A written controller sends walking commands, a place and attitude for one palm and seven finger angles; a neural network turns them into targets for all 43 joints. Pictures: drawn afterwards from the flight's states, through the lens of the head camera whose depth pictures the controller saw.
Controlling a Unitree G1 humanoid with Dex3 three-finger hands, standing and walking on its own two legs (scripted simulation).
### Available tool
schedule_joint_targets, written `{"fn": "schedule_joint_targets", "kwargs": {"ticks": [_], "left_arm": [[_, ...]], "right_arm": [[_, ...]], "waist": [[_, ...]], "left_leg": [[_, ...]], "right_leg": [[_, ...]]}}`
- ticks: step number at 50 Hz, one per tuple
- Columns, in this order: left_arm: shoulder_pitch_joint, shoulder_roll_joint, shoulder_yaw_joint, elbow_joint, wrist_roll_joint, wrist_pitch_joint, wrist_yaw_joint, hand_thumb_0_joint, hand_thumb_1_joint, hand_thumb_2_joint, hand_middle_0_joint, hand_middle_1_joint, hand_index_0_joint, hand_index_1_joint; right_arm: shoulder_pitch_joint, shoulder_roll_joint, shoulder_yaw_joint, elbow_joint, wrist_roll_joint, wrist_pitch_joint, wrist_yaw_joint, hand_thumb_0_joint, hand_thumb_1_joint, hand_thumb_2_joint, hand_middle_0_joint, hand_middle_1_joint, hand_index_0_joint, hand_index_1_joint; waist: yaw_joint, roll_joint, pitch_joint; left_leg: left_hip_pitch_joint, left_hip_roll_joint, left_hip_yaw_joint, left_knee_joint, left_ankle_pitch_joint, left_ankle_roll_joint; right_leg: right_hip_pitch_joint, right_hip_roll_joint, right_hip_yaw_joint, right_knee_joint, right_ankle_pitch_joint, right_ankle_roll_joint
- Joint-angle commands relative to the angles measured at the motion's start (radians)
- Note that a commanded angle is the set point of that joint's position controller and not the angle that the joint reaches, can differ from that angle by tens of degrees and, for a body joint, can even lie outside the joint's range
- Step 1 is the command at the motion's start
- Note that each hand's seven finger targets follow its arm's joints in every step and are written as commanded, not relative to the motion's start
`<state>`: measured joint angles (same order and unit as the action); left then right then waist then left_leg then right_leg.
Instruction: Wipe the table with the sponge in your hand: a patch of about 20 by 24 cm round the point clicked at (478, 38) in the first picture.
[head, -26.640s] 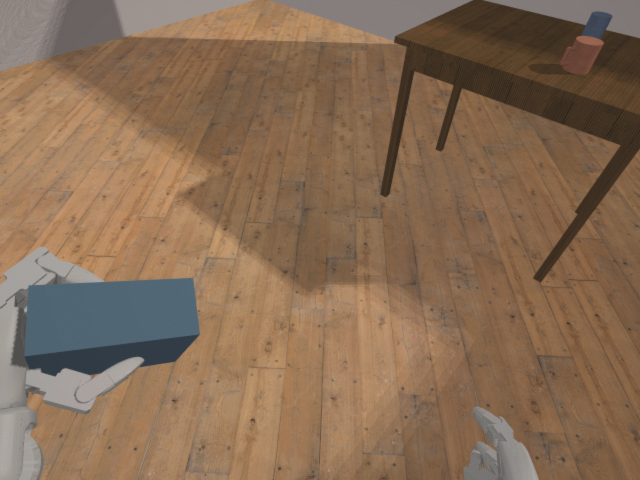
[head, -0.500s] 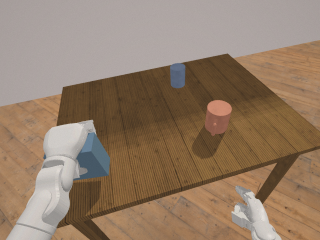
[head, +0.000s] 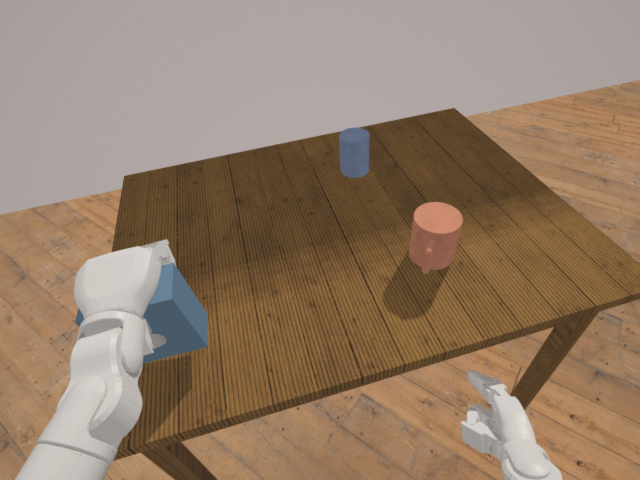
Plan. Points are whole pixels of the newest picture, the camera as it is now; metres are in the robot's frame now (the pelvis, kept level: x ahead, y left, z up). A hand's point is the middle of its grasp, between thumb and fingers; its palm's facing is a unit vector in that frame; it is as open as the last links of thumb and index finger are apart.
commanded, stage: lower the sponge onto the table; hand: left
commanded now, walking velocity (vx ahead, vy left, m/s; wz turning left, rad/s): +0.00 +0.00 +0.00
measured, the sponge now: (157, 325) +0.27 +0.28 +0.04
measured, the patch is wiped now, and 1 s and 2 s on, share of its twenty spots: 0.05 0.15 0.20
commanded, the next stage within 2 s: wipe forward along the first lane in 0.58 s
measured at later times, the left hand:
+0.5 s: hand (153, 324) +0.26 +0.27 +0.07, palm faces +0.01 -0.09 -1.00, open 9.9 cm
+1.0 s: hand (153, 312) +0.28 +0.28 +0.06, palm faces -0.01 -0.05 -1.00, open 9.9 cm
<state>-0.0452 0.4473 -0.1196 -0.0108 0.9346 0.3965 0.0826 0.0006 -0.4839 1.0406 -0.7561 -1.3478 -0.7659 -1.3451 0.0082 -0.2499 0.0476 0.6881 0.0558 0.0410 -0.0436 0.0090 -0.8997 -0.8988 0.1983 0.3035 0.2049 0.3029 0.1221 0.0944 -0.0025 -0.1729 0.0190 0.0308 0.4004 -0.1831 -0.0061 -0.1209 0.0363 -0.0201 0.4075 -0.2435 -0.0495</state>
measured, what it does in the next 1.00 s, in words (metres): stands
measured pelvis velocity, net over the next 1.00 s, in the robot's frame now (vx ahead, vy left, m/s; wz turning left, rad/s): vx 0.00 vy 0.00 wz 0.02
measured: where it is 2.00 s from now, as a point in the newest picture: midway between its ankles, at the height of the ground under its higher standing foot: outside the picture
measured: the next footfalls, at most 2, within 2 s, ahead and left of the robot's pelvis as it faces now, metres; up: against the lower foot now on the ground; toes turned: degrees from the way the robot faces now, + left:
none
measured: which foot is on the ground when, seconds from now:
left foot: down 0.00-1.00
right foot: down 0.00-1.00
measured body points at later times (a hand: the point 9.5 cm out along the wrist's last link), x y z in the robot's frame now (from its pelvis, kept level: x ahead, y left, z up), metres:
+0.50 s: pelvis +0.01 +0.00 +0.00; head +0.00 -0.04 +0.45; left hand +0.26 +0.27 +0.12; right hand +0.25 -0.21 -0.09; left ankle +0.02 +0.12 -0.74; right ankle -0.01 -0.09 -0.74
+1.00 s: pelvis +0.00 +0.00 +0.00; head -0.01 -0.04 +0.45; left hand +0.28 +0.28 +0.12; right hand +0.24 -0.21 -0.09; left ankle +0.02 +0.12 -0.74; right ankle -0.01 -0.09 -0.74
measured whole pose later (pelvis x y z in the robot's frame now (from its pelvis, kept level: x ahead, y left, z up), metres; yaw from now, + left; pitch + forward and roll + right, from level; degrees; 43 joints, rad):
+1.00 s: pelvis +0.00 +0.00 +0.00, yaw +1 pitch +0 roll +0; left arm -0.12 0.43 -0.13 0.19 0.97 0.36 0.07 0.00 -0.48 1.05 -0.75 -1.36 -0.76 -1.35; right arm 0.03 -0.26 0.04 0.69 0.07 0.06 -0.06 0.01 -0.90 -0.90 0.20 0.30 0.20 0.30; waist 0.10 0.09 -0.03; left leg -0.24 0.01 0.01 0.44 -0.19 -0.01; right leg -0.18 0.03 -0.04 0.45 -0.26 -0.05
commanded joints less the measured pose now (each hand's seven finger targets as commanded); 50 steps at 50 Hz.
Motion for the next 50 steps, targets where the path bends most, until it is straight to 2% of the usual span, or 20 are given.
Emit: {"fn": "schedule_joint_targets", "kwargs": {"ticks": [1,4,8,9,12,16,18,19,21,23,24,28,29,34,38,41,43,44,46,50], "left_arm": [[-0.165,0.112,0.052,-0.164,-0.002,0.081,-0.009,0.0,0.1,1.3,-1.2,-1.6,-1.2,-1.6],[-0.143,0.11,0.021,-0.168,0.004,0.098,-0.075,0.0,0.1,1.3,-1.2,-1.6,-1.2,-1.6],[-0.251,0.297,0.154,-0.252,0.045,0.008,-0.081,0.0,0.1,1.3,-1.2,-1.6,-1.2,-1.6],[-0.29,0.238,0.108,-0.295,0.049,-0.027,-0.071,0.0,0.1,1.3,-1.2,-1.6,-1.2,-1.6],[-0.227,0.246,0.16,-0.27,0.055,-0.109,-0.01,0.0,0.1,1.3,-1.2,-1.6,-1.2,-1.6],[-0.196,0.174,0.132,-0.146,0.033,-0.081,0.031,0.0,0.1,1.3,-1.2,-1.6,-1.2,-1.6],[-0.182,0.214,0.17,-0.148,0.032,-0.047,0.042,0.0,0.1,1.3,-1.2,-1.6,-1.2,-1.6],[-0.172,0.142,0.108,-0.152,0.027,-0.03,0.039,0.0,0.1,1.3,-1.2,-1.6,-1.2,-1.6],[-0.149,0.135,0.089,-0.188,0.033,-0.016,0.033,0.0,0.1,1.3,-1.2,-1.6,-1.2,-1.6],[-0.12,0.195,0.135,-0.195,0.039,-0.001,0.025,0.0,0.1,1.3,-1.2,-1.6,-1.2,-1.6],[-0.125,0.148,0.094,-0.203,0.035,0.002,0.017,0.0,0.1,1.3,-1.2,-1.6,-1.2,-1.6],[-0.124,0.192,0.125,-0.21,0.047,-0.017,0.017,0.0,0.1,1.3,-1.2,-1.6,-1.2,-1.6],[-0.113,0.13,0.078,-0.208,0.041,-0.019,0.013,0.0,0.1,1.3,-1.2,-1.6,-1.2,-1.6],[-0.105,0.115,0.071,-0.185,0.038,-0.023,0.021,0.0,0.1,1.3,-1.2,-1.6,-1.2,-1.6],[-0.191,0.2,0.127,-0.101,0.051,-0.014,0.033,0.0,0.1,1.3,-1.2,-1.6,-1.2,-1.6],[-0.254,0.156,0.081,-0.038,0.053,-0.018,0.029,0.0,0.1,1.3,-1.2,-1.6,-1.2,-1.6],[-0.282,0.215,0.124,0.007,0.055,-0.017,0.026,0.0,0.1,1.3,-1.2,-1.6,-1.2,-1.6],[-0.296,0.138,0.063,0.005,0.045,-0.022,0.02,0.0,0.1,1.3,-1.2,-1.6,-1.2,-1.6],[-0.311,0.129,0.047,0.04,0.047,-0.034,0.01,0.0,0.1,1.3,-1.2,-1.6,-1.2,-1.6],[-0.28,0.165,0.088,0.097,0.05,-0.051,0.001,0.0,0.1,1.3,-1.2,-1.6,-1.2,-1.6]], "right_arm": [[-0.249,-0.114,-0.042,-0.185,0.011,-0.049,0.012,0.0,-0.9,-0.9,0.2,0.3,0.2,0.3],[-0.25,-0.12,-0.033,-0.204,0.014,-0.035,0.009,0.0,-0.9,-0.9,0.2,0.3,0.2,0.3],[-0.228,-0.126,-0.033,-0.204,-0.003,-0.038,-0.01,0.0,-0.9,-0.9,0.2,0.3,0.2,0.3],[-0.214,-0.106,-0.029,-0.219,-0.004,-0.051,-0.016,0.0,-0.9,-0.9,0.2,0.3,0.2,0.3],[-0.162,-0.101,-0.048,-0.191,-0.013,-0.065,-0.022,0.0,-0.9,-0.9,0.2,0.3,0.2,0.3],[-0.166,-0.109,-0.056,-0.17,-0.003,-0.063,-0.012,0.0,-0.9,-0.9,0.2,0.3,0.2,0.3],[-0.193,-0.12,-0.055,-0.173,0.001,-0.057,-0.008,0.0,-0.9,-0.9,0.2,0.3,0.2,0.3],[-0.194,-0.112,-0.055,-0.185,0.003,-0.056,-0.005,0.0,-0.9,-0.9,0.2,0.3,0.2,0.3],[-0.197,-0.116,-0.059,-0.192,0.0,-0.055,0.004,0.0,-0.9,-0.9,0.2,0.3,0.2,0.3],[-0.211,-0.124,-0.058,-0.194,-0.003,-0.048,0.005,0.0,-0.9,-0.9,0.2,0.3,0.2,0.3],[-0.199,-0.115,-0.056,-0.202,0.0,-0.047,0.004,0.0,-0.9,-0.9,0.2,0.3,0.2,0.3],[-0.202,-0.118,-0.056,-0.196,-0.003,-0.045,0.003,0.0,-0.9,-0.9,0.2,0.3,0.2,0.3],[-0.189,-0.109,-0.056,-0.202,-0.001,-0.047,0.003,0.0,-0.9,-0.9,0.2,0.3,0.2,0.3],[-0.19,-0.11,-0.056,-0.197,0.002,-0.041,0.007,0.0,-0.9,-0.9,0.2,0.3,0.2,0.3],[-0.195,-0.123,-0.053,-0.171,0.004,-0.034,-0.006,0.0,-0.9,-0.9,0.2,0.3,0.2,0.3],[-0.183,-0.118,-0.051,-0.162,0.01,-0.035,-0.017,0.0,-0.9,-0.9,0.2,0.3,0.2,0.3],[-0.186,-0.127,-0.049,-0.152,0.011,-0.031,-0.023,0.0,-0.9,-0.9,0.2,0.3,0.2,0.3],[-0.175,-0.117,-0.05,-0.165,0.016,-0.035,-0.022,0.0,-0.9,-0.9,0.2,0.3,0.2,0.3],[-0.169,-0.119,-0.051,-0.157,0.017,-0.034,-0.023,0.0,-0.9,-0.9,0.2,0.3,0.2,0.3],[-0.138,-0.126,-0.058,-0.161,0.014,-0.032,-0.02,0.0,-0.9,-0.9,0.2,0.3,0.2,0.3]], "waist": [[-0.002,-0.071,-0.205],[-0.019,-0.132,-0.191],[-0.018,-0.101,-0.22],[-0.02,-0.057,-0.265],[-0.006,0.003,-0.267],[-0.013,-0.041,-0.178],[0.001,-0.048,-0.189],[-0.004,-0.058,-0.212],[0.0,-0.058,-0.255],[0.004,-0.068,-0.249],[-0.006,-0.085,-0.261],[-0.005,-0.07,-0.222],[-0.011,-0.082,-0.233],[-0.014,-0.084,-0.192],[-0.018,-0.092,-0.162],[-0.032,-0.095,-0.178],[-0.03,-0.098,-0.168],[-0.04,-0.087,-0.196],[-0.043,-0.08,-0.202],[-0.035,-0.114,-0.237]], "left_leg": [[0.098,-0.037,-0.048,-0.014,0.206,0.041],[0.076,-0.045,-0.046,-0.005,0.172,0.056],[0.106,-0.05,-0.058,0.011,0.146,0.06],[0.116,-0.052,-0.05,0.016,0.168,0.062],[0.147,-0.044,-0.057,0.024,0.211,0.05],[0.102,-0.032,-0.054,0.009,0.177,0.039],[0.1,-0.036,-0.057,-0.001,0.171,0.038],[0.094,-0.034,-0.04,0.002,0.186,0.044],[0.104,-0.039,-0.046,0.014,0.238,0.044],[0.103,-0.042,-0.052,0.014,0.231,0.046],[0.094,-0.043,-0.043,0.019,0.231,0.053],[0.103,-0.041,-0.056,0.018,0.209,0.05],[0.095,-0.04,-0.045,0.024,0.209,0.055],[0.081,-0.039,-0.05,0.018,0.181,0.051],[0.074,-0.04,-0.054,0.01,0.129,0.047],[0.065,-0.043,-0.042,0.014,0.118,0.051],[0.064,-0.046,-0.048,0.009,0.088,0.048],[0.06,-0.045,-0.036,0.016,0.099,0.054],[0.057,-0.048,-0.042,0.019,0.105,0.051],[0.035,-0.052,-0.038,0.041,0.131,0.056]], "right_leg": [[-0.002,-0.025,0.061,-0.071,0.236,-0.009],[-0.01,-0.023,0.066,-0.064,0.224,-0.001],[-0.024,-0.015,0.109,-0.073,0.181,-0.008],[-0.007,-0.02,0.072,-0.058,0.196,-0.007],[-0.026,-0.009,0.081,-0.059,0.225,-0.023],[-0.069,-0.012,0.067,-0.077,0.188,-0.019],[-0.049,-0.01,0.093,-0.074,0.179,-0.025],[-0.033,-0.017,0.053,-0.063,0.204,-0.015],[-0.007,-0.021,0.059,-0.045,0.281,-0.014],[0.001,-0.015,0.087,-0.043,0.287,-0.018],[0.004,-0.018,0.059,-0.036,0.288,-0.01],[-0.03,-0.009,0.083,-0.046,0.256,-0.018],[-0.028,-0.014,0.057,-0.039,0.256,-0.011],[-0.054,-0.01,0.06,-0.048,0.215,-0.014],[-0.081,-0.008,0.089,-0.068,0.153,-0.017],[-0.084,-0.015,0.058,-0.064,0.151,-0.007],[-0.097,-0.009,0.083,-0.077,0.104,-0.014],[-0.082,-0.015,0.048,-0.061,0.131,-0.006],[-0.09,-0.015,0.05,-0.059,0.148,-0.006],[-0.06,-0.017,0.055,-0.039,0.216,-0.004]]}}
